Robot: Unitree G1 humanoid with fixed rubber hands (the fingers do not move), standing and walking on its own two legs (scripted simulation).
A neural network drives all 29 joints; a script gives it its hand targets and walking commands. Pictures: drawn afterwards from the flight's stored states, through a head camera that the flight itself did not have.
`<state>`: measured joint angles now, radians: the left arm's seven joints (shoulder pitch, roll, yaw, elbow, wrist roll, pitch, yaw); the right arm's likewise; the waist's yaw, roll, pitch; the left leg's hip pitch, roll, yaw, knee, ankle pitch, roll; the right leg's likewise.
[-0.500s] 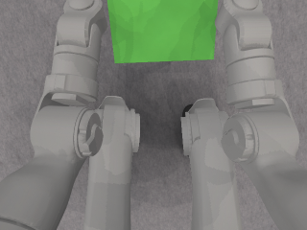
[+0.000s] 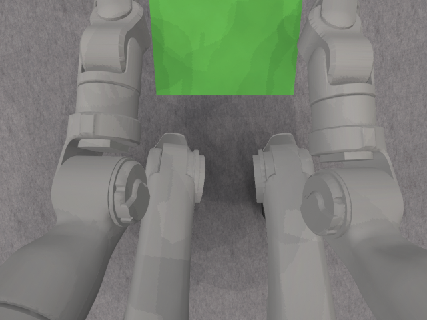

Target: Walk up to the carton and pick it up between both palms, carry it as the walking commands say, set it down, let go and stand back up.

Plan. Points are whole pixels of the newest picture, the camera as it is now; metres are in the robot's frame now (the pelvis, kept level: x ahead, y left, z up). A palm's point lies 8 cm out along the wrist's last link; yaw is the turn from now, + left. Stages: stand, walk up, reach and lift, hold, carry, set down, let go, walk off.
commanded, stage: reach and lift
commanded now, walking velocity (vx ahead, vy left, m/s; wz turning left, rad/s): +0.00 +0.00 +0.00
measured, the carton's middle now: (224, 9) +0.55 +0.00 -0.19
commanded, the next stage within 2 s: none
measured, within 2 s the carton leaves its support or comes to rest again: neither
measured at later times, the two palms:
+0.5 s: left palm out of the picture +0.53 +0.14 -0.03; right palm out of the picture +0.52 -0.13 -0.01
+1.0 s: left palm out of the picture +0.51 +0.13 +0.04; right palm out of the picture +0.50 -0.13 +0.05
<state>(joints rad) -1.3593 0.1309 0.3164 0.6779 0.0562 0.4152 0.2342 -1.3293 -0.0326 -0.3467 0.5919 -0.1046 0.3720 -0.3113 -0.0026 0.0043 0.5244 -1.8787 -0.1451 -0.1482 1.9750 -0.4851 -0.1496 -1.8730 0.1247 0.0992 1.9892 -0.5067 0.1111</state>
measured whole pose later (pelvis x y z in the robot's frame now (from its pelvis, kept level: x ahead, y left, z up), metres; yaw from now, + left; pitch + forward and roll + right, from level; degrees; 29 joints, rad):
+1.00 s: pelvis -0.01 -0.01 +0.10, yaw -1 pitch +13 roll +1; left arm -1.20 0.07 0.35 0.60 0.09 0.48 0.22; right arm -1.18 0.03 -0.32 0.52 -0.11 0.44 -0.33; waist 0.00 -0.02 0.52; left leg -1.43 -0.13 -0.14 1.64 -0.45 -0.13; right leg -1.44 0.14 0.14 1.67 -0.46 0.09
